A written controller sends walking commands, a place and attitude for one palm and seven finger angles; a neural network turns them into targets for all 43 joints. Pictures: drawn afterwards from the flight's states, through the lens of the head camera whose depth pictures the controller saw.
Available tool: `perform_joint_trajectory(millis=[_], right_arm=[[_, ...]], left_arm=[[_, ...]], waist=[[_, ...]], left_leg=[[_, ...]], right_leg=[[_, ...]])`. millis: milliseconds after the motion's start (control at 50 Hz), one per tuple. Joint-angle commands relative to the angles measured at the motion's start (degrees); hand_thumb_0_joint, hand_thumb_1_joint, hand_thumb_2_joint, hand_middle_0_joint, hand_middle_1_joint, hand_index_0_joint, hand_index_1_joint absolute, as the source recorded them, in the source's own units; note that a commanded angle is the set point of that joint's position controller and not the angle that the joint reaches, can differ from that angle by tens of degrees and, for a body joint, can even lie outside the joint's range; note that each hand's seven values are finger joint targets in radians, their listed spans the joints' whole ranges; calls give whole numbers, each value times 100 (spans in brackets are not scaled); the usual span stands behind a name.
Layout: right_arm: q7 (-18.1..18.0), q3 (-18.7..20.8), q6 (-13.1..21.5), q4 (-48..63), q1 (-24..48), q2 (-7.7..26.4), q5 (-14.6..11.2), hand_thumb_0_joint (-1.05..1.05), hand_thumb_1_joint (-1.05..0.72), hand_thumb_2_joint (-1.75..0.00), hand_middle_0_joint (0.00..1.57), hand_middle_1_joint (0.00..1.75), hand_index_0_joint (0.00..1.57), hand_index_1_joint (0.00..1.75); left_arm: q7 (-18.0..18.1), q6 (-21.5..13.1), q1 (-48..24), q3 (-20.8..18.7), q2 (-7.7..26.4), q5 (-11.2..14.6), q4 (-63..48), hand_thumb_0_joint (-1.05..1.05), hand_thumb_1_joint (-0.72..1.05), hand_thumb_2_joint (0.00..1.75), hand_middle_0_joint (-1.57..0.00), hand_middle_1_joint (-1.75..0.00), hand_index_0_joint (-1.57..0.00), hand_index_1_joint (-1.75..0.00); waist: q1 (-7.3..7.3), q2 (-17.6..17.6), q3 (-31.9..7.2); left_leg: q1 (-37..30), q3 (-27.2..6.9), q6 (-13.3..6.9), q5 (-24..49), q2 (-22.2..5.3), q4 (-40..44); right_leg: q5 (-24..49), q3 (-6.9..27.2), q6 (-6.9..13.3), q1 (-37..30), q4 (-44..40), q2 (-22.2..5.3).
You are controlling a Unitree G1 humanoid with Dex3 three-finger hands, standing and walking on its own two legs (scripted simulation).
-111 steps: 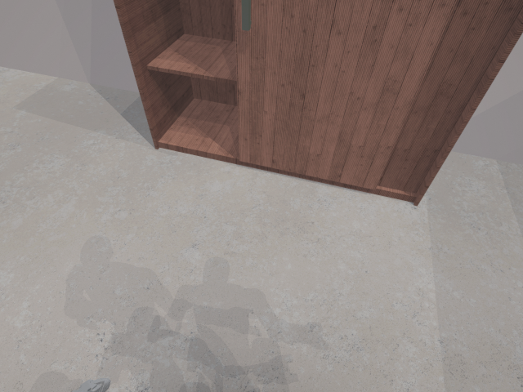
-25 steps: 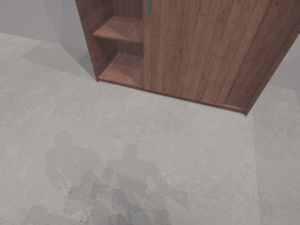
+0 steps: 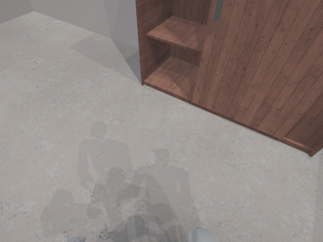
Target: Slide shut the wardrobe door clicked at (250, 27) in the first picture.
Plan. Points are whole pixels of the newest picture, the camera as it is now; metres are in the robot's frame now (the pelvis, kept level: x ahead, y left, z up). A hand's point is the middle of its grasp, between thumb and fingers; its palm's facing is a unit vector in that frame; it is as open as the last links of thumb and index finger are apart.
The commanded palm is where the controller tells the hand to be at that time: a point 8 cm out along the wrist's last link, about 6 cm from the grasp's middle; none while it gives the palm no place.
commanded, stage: walk to a spot facing it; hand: right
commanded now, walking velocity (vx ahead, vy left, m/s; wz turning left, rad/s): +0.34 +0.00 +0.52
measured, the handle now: out of the picture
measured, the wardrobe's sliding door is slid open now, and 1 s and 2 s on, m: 0.52 0.52 0.52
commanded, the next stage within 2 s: turn to face it in 1.66 s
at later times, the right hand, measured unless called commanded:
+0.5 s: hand (242, 181) +0.34 -0.27 -0.17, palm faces -0.23 +0.95 -0.20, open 7.4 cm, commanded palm none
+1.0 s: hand (193, 133) +0.55 -0.12 -0.18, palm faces -0.49 +0.84 -0.23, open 7.2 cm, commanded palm none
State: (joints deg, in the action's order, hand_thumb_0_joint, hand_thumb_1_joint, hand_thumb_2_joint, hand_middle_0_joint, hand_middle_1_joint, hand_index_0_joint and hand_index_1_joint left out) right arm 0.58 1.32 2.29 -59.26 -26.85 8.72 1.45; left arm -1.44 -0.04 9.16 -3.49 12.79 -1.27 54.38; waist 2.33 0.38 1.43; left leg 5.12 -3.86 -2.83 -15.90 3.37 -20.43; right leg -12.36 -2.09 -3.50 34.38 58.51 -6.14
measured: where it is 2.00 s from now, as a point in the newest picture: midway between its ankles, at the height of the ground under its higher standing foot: (134, 167)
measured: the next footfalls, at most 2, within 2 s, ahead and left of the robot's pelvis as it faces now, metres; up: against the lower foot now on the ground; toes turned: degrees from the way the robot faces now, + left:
right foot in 0.18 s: +0.21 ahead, -0.15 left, +0.00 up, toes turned +1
left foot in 0.82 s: +0.41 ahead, +0.08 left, +0.00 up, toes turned +36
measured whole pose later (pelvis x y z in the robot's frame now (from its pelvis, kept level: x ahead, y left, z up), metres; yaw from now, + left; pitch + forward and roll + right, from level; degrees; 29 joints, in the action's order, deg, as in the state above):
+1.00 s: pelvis +0.39 +0.01 -0.01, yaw +32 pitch -1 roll +1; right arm -0.5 3.9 2.5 -56.9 -13.5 11.6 1.0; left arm 0.4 -0.8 16.9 -2.9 7.7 -1.4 57.3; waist -2.1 0.2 2.8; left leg 13.3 6.1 -7.0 -15.3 5.2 -29.1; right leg -18.1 -2.0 -2.6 29.7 70.8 -10.1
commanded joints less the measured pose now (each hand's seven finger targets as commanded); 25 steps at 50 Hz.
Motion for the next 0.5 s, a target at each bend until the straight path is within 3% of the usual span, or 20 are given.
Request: perform_joint_trajectory(millis=[0, 60, 100, 120, 140, 160, 180, 200, 220, 260, 300, 320, 400, 480], right_arm=[[-131, 335, 162, 302, -258, 1172, 13, 0, -90, -90, 20, 30, 20, 30], [-160, 351, 130, 268, -257, 1170, 49, 0, -90, -90, 20, 30, 20, 30], [-167, 393, 107, 328, -38, 1236, 39, 0, -90, -90, 20, 30, 20, 30], [-165, 417, 111, 371, 180, 1284, 12, 0, -90, -90, 20, 30, 20, 30], [-149, 438, 122, 411, 278, 1195, -21, 0, -90, -90, 20, 30, 20, 30], [-89, 428, 101, 477, 138, 886, -93, 0, -90, -90, 20, 30, 20, 30], [-23, 380, 115, 588, 57, 665, -112, 0, -90, -90, 20, 30, 20, 30], [-34, 414, 99, 648, 403, 832, -68, 0, -90, -90, 20, 30, 20, 30], [-25, 436, 46, 597, 550, 835, -28, 0, -90, -90, 20, 30, 20, 30], [127, 441, -48, 587, 745, 734, 37, 0, -90, -90, 20, 30, 20, 30], [160, 417, -208, 523, 597, 515, 75, 0, -90, -90, 20, 30, 20, 30], [160, 416, -269, 511, 511, 455, 59, 0, -90, -90, 20, 30, 20, 30], [159, 435, -390, 625, 806, 392, 84, 0, -90, -90, 20, 30, 20, 30], [174, 412, -420, 809, 1402, 420, 73, 0, -90, -90, 20, 30, 20, 30]], left_arm=[[4, -225, -879, -41, 275, 33, -761, 0, 90, 90, -20, -30, -20, -30], [5, -297, -1071, -14, 202, 55, -877, 0, 90, 90, -20, -30, -20, -30], [40, -355, -765, -26, 263, 70, -809, 0, 90, 90, -20, -30, -20, -30], [98, -388, -163, -56, 365, 68, -639, 0, 90, 90, -20, -30, -20, -30], [190, -419, 743, -118, 630, 54, -350, 0, 90, 90, -20, -30, -20, -30], [254, -442, 1627, -290, 1322, -7, -118, 0, 90, 90, -20, -30, -20, -30], [255, -436, 2118, -326, 1694, -15, -25, 0, 90, 90, -20, -30, -20, -30], [254, -363, 1805, -252, 1467, 5, -104, 0, 90, 90, -20, -30, -20, -30], [253, -387, 1259, -170, 1054, 0, -155, 0, 90, 90, -20, -30, -20, -30], [258, -482, 688, 8, 481, 17, -257, 0, 90, 90, -20, -30, -20, -30], [282, -554, 831, 55, 254, 14, -112, 0, 90, 90, -20, -30, -20, -30], [295, -574, 878, 56, 252, 33, -72, 0, 90, 90, -20, -30, -20, -30], [336, -619, 1280, 55, 150, 53, 75, 0, 90, 90, -20, -30, -20, -30], [364, -625, 1648, 73, 209, 51, 240, 0, 90, 90, -20, -30, -20, -30]], waist=[[111, -644, 294], [177, -865, 268], [23, -923, 110], [-292, -863, -93], [-662, -520, -567], [-934, 762, -1309], [-902, 1928, -1578], [-843, 1100, -979], [-569, 985, -439], [-250, 634, 354], [-76, 780, 414], [-12, 864, 323], [-12, 658, 307], [-128, 466, 448]], left_leg=[[-192, -1411, -798, 1309, -1436, 708], [-209, -1459, -707, 1891, -1394, 402], [33, -1436, -638, 2357, -1329, 21], [393, -1281, -517, 2614, -1159, -488], [921, -1047, -335, 2572, -815, -1471], [1963, -450, -75, 785, -213, -3040], [3119, 86, 177, -1750, 179, -4759], [3193, -209, 102, -1555, -217, -5335], [3261, -169, 148, -1010, -460, -5643], [3093, 100, 208, -285, -808, -5564], [2870, 199, 274, 230, -760, -5404], [2880, 221, 301, 427, -754, -5422], [3511, 294, 362, 1025, -714, -5448], [4138, 392, 399, 1120, -781, -5055]], right_leg=[[77, -68, -38, 512, -693, 24], [-202, -158, 60, -53, -1547, 194], [-353, -220, 153, -972, -2226, 350], [-67, -234, 201, -1907, -2767, 444], [224, -107, 268, -3339, -3165, 320], [-46, 1265, 536, -4827, -3290, -1004], [83, 3114, 991, -5202, -3962, -2399], [-319, 3233, 1195, -4321, -4312, -2482], [-873, 2588, 950, -3505, -4582, -2180], [-581, 1482, 711, -2349, -4716, -1673], [643, 411, 281, -2100, -4629, -1210], [852, 46, 240, -2115, -4617, -1128], [1720, -494, -8, -2550, -4613, -984], [2306, -611, 84, -3198, -4593, -1131]])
